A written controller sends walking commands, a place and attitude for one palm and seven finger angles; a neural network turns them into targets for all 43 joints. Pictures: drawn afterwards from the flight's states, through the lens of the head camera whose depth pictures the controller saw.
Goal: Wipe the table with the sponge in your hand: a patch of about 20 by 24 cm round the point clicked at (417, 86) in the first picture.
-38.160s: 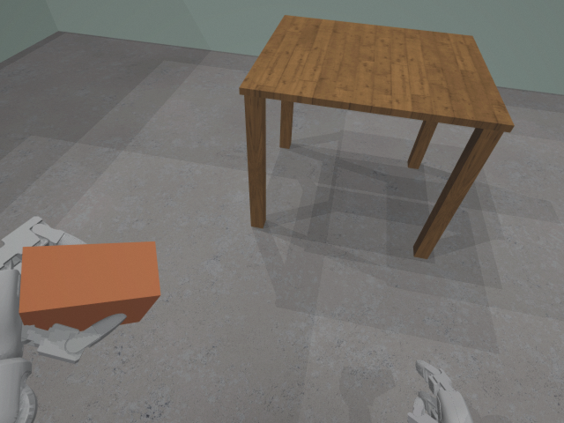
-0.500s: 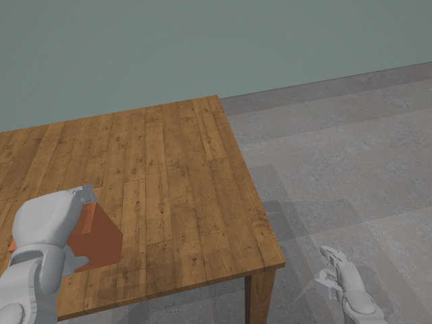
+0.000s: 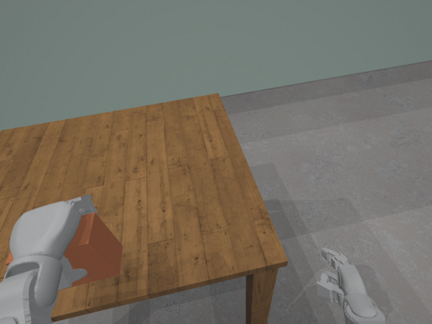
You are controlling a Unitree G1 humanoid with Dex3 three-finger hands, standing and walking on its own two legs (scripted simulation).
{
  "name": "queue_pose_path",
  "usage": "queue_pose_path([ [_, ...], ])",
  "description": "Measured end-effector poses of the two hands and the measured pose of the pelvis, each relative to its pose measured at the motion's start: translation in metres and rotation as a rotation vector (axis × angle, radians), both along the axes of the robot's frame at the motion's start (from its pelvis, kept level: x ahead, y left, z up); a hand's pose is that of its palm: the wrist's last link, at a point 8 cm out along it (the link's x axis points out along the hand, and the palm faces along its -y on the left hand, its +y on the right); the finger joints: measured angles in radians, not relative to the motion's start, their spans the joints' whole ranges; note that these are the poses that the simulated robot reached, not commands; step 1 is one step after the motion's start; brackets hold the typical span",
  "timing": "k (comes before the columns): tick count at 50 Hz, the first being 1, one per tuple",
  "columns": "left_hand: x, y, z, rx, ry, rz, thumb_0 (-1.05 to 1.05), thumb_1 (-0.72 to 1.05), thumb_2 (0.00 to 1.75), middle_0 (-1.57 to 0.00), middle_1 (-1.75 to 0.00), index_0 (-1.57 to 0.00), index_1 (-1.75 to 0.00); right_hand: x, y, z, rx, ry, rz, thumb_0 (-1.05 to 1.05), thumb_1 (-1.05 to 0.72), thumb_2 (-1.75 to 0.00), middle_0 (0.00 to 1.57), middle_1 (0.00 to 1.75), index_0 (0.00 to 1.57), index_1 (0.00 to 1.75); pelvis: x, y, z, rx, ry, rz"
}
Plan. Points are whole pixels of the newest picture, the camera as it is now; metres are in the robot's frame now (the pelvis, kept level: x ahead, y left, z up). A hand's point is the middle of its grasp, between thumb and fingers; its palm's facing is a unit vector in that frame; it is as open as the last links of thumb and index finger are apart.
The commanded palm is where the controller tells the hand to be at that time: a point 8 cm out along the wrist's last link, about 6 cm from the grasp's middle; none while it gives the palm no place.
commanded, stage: bring the sponge back beside the body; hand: left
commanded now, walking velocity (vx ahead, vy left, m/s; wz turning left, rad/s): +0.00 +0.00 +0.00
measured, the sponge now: (77, 258) +0.18 +0.29 +0.06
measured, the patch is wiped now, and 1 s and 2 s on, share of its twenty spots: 1.00 1.00 1.00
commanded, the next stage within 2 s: step back with the hand held close in 0.38 s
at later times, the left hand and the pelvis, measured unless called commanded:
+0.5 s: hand (70, 242) +0.18 +0.28 +0.11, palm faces +0.05 -0.09 -0.99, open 9.8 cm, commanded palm +0.16 +0.28 +0.17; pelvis +0.00 +0.00 +0.00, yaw +0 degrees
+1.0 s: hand (70, 227) +0.19 +0.26 +0.15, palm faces +0.31 -0.83 -0.46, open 9.8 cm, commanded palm +0.14 +0.30 +0.17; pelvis -0.02 +0.02 -0.02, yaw -1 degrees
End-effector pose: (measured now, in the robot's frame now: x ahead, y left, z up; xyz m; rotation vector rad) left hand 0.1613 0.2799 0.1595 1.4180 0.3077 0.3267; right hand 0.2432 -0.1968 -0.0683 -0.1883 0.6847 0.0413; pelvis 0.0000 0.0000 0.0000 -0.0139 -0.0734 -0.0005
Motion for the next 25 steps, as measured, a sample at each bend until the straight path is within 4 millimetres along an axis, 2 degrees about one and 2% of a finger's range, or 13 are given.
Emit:
queue_pose_path([
  [6, -0.002, -0.007, 0.003, 0.029, -0.013, -0.061, -0.01, -0.51, 1.1, -0.75, -1.36, -0.78, -1.36, -0.001, 0.0, 0.002, -0.01, -0.009, -0.001, 0.01, -0.9, -0.9, 0.2, 0.3, 0.2, 0.3, 0.0, 0.001, 0.0, -0.002, -0.004, -0.002],
  [10, -0.003, -0.001, 0.008, 0.04, -0.04, -0.038, -0.01, -0.51, 1.1, -0.75, -1.36, -0.78, -1.36, -0.002, 0.001, 0.002, -0.005, -0.005, -0.004, 0.01, -0.9, -0.9, 0.2, 0.3, 0.2, 0.3, -0.001, 0.001, 0.0, -0.003, -0.006, -0.005],
  [15, -0.002, 0.006, 0.004, 0.017, -0.03, 0.01, -0.01, -0.51, 1.09, -0.75, -1.36, -0.78, -1.36, -0.002, 0.001, 0.001, -0.002, -0.002, -0.004, 0.01, -0.9, -0.9, 0.2, 0.3, 0.2, 0.3, -0.002, 0.001, 0.0, -0.002, -0.005, -0.003],
  [25, -0.002, -0.005, 0.006, 0.035, -0.02, -0.053, -0.01, -0.51, 1.09, -0.75, -1.36, -0.78, -1.36, -0.001, 0.003, 0.002, -0.004, -0.011, 0.001, 0.01, -0.9, -0.9, 0.2, 0.3, 0.2, 0.3, -0.002, 0.002, 0.0, -0.001, -0.004, -0.005],
])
